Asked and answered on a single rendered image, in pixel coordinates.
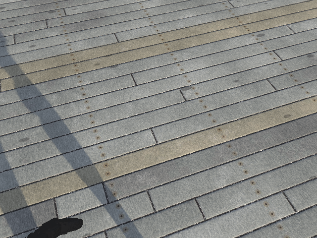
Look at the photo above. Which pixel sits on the robot left hand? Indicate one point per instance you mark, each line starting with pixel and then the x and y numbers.
pixel 55 227

